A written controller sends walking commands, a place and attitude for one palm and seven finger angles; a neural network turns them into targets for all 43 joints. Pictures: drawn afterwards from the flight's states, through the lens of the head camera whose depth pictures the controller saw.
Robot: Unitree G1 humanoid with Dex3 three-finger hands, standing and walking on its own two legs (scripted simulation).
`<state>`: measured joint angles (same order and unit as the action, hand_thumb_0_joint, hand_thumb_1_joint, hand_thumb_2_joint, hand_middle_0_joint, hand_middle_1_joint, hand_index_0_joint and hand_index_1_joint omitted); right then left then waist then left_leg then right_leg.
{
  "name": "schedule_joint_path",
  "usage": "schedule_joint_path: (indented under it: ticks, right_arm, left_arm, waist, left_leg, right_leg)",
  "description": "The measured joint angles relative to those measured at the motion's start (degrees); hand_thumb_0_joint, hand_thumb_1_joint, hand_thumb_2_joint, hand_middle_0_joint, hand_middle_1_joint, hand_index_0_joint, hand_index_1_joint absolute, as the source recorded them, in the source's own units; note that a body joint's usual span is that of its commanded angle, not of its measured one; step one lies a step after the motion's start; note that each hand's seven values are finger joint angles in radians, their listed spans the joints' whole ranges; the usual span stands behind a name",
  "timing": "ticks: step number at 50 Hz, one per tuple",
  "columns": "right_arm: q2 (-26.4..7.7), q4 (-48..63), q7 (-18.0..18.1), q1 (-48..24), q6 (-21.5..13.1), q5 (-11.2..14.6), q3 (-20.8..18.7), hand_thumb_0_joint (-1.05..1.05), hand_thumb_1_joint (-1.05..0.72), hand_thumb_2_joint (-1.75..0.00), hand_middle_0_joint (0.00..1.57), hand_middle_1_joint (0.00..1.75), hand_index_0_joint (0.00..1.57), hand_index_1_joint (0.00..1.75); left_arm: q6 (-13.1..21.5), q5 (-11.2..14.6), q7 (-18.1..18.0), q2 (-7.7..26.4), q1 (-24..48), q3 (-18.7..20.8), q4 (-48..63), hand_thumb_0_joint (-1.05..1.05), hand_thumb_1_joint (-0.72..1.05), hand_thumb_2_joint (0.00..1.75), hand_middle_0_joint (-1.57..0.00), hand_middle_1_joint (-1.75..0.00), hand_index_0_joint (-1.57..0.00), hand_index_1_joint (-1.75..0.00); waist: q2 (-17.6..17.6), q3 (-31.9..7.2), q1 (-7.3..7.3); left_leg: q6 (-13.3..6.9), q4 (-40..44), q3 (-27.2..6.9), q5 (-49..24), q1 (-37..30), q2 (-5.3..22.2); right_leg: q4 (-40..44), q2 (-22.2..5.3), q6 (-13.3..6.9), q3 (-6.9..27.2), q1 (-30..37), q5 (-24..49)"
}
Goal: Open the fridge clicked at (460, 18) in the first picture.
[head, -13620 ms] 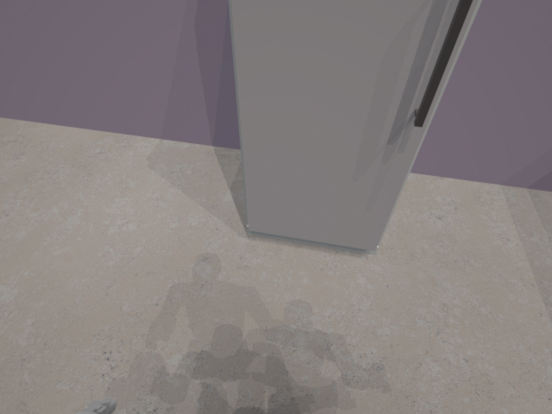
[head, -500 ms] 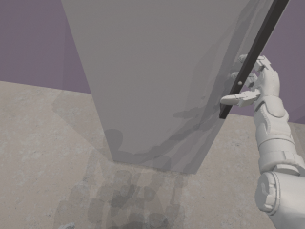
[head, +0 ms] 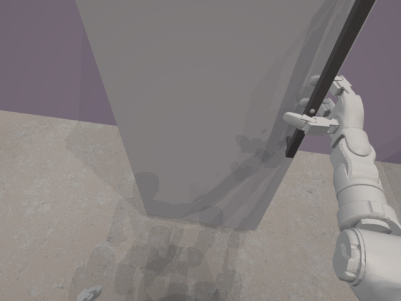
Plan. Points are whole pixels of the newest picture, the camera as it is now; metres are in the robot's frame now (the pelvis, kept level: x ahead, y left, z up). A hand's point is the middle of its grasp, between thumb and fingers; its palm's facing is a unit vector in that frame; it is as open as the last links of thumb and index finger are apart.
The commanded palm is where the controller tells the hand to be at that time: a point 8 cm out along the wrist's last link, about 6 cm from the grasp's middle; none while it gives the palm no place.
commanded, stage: grip the handle and tug to test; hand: right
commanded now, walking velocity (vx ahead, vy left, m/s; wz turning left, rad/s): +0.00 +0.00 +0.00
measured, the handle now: (320, 80) +0.52 -0.17 +0.19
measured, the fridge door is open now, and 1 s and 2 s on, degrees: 0 0 20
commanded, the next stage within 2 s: pull the door a little, standing still in 1.08 s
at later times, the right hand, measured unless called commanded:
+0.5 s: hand (306, 109) +0.46 -0.15 +0.16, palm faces +0.04 +1.00 +0.01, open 5.3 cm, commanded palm +0.43 -0.21 +0.16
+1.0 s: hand (306, 110) +0.46 -0.15 +0.16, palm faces +0.05 +1.00 +0.02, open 5.4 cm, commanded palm +0.41 -0.21 +0.16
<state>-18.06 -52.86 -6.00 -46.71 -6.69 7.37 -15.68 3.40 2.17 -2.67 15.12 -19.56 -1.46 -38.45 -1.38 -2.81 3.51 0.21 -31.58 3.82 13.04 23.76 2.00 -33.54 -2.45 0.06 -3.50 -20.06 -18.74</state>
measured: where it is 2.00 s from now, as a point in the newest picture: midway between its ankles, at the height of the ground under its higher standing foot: outside the picture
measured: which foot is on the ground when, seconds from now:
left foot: down 0.00-1.00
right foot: down 0.00-1.00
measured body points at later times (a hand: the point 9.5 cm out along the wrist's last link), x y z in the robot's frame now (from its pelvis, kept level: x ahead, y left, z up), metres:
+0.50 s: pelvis +0.00 +0.00 +0.00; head +0.03 +0.01 +0.45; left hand +0.07 +0.26 -0.12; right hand +0.46 -0.20 +0.16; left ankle +0.03 +0.12 -0.73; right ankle -0.02 -0.12 -0.73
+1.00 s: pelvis +0.01 +0.00 +0.00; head +0.03 +0.01 +0.45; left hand +0.07 +0.27 -0.11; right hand +0.45 -0.20 +0.16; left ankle +0.03 +0.12 -0.73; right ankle -0.02 -0.12 -0.73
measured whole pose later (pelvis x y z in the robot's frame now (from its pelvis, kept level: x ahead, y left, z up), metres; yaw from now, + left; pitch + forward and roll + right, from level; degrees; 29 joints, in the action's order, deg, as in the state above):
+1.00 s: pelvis +0.01 +0.00 +0.00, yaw +3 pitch +5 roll +0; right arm -18.1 -44.9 -5.3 -40.2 -4.9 7.9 -18.5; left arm 2.3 2.3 -2.5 15.5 -20.3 -0.8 -36.5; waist -1.8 -3.1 4.9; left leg 0.0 -30.3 1.6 12.4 23.0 0.8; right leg -31.6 -3.3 0.3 -5.8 -17.9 -18.7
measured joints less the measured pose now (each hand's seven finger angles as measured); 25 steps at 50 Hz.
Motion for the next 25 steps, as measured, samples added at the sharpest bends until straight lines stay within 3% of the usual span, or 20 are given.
schedule_joint_path:
  ticks: [16, 25]
  right_arm:
    - [-0.66, -1.02, -0.20, -0.58, -1.01, -0.56, -0.92, 0.01, -0.63, -0.78, 0.42, 1.37, 0.42, 1.36]
    - [0.43, -0.36, 0.22, -0.29, -0.35, -0.98, -1.00, 0.01, -0.73, -0.84, 0.43, 1.40, 0.43, 1.39]
  left_arm:
    - [-0.07, -0.30, 0.16, 0.11, -0.51, 0.12, 0.22, 0.01, 0.91, 0.90, -0.20, -0.30, -0.20, -0.30]
    - [-0.75, -0.30, 0.01, -0.04, -0.55, 0.05, 0.24, 0.01, 0.91, 0.90, -0.20, -0.30, -0.20, -0.30]
  waist:
    - [0.08, -0.20, 0.62]
    - [-0.01, -0.13, 0.81]
  left_leg:
    - [-0.02, -0.17, -0.34, 0.02, 0.83, -0.12]
    - [-0.01, -0.07, -0.40, -0.01, 0.39, -0.16]
  right_leg:
    - [-0.05, -0.08, 0.00, -0.29, -0.61, -0.10]
    - [0.06, -0.10, 0.02, -0.34, -0.15, -0.07]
